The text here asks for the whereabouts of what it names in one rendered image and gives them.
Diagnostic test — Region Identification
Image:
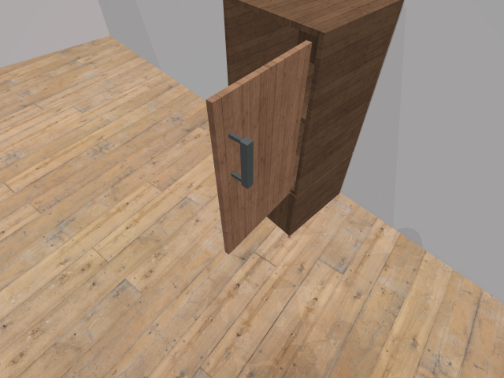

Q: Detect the cupboard door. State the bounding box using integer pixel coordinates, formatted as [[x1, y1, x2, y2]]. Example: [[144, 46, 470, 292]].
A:
[[206, 40, 312, 254]]

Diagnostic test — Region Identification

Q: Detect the handle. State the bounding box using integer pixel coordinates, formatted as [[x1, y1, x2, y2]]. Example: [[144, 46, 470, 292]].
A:
[[228, 132, 254, 189]]

